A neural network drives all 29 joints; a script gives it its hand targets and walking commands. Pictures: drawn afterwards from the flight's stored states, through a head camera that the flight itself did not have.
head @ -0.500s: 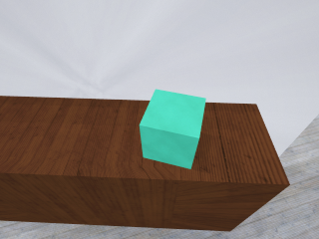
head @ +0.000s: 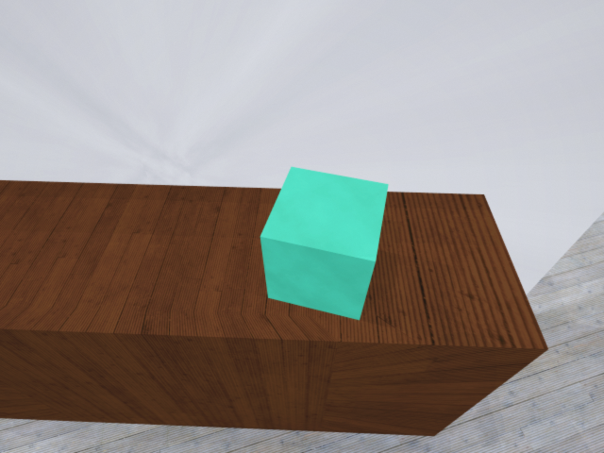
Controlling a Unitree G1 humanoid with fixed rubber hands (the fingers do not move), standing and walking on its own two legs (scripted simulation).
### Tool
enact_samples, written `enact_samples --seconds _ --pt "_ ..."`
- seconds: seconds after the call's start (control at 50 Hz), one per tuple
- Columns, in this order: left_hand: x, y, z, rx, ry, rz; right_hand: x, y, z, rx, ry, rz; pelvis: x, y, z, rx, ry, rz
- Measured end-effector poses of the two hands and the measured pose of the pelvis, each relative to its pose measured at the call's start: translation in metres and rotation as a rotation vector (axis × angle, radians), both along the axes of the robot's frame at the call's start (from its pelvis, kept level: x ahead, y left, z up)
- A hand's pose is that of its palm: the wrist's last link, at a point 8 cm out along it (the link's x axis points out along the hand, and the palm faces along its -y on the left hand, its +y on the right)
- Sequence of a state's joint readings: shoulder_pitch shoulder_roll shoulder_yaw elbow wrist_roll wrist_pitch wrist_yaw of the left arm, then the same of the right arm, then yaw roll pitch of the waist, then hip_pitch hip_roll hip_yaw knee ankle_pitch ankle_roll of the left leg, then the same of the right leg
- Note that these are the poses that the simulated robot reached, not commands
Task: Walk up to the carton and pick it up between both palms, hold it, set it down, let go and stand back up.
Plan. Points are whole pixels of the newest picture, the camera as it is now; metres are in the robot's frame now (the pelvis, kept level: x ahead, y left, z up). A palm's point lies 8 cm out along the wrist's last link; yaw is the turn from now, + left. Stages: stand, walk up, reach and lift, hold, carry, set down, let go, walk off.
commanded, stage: walk up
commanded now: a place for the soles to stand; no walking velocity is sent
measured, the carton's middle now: (325, 243) +0.44 -0.03 -0.02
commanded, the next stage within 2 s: reach and lift in 0.36 s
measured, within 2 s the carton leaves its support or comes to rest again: neither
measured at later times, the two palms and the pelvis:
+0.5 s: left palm out of the picture +0.14 +0.30 -0.13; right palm out of the picture +0.10 -0.30 -0.12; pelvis -0.01 +0.00 -0.03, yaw +1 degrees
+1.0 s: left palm out of the picture +0.14 +0.27 -0.09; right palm out of the picture +0.10 -0.25 -0.08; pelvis -0.03 +0.01 -0.02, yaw -1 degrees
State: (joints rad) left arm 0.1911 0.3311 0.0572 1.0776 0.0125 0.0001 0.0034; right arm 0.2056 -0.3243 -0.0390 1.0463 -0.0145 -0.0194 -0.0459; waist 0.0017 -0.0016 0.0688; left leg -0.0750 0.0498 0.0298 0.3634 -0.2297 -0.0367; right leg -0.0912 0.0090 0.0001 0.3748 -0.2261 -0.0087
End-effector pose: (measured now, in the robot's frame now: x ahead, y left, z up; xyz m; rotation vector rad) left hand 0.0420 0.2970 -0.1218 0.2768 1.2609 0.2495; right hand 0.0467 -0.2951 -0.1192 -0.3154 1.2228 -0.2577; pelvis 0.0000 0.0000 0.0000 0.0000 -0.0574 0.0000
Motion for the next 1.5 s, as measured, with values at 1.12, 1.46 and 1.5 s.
enact_samples --seconds 1.12,1.46,1.5 --pt "0.092 -0.043 0.04 -0.095 -0.326 -0.171 0.034 0.064 0.037 0.087 -0.486 -0.007 -0.043 0.015 -0.011 -0.007 -0.053 -0.027" --pt "0.124 -0.053 0.077 -0.132 -0.545 -0.186 0.083 0.076 0.075 0.104 -0.664 0.028 -0.044 0.017 -0.01 0.012 -0.081 -0.052" --pt "0.128 -0.053 0.081 -0.146 -0.573 -0.178 0.09 0.079 0.079 0.108 -0.683 0.027 -0.039 0.015 -0.009 0.014 -0.083 -0.044"
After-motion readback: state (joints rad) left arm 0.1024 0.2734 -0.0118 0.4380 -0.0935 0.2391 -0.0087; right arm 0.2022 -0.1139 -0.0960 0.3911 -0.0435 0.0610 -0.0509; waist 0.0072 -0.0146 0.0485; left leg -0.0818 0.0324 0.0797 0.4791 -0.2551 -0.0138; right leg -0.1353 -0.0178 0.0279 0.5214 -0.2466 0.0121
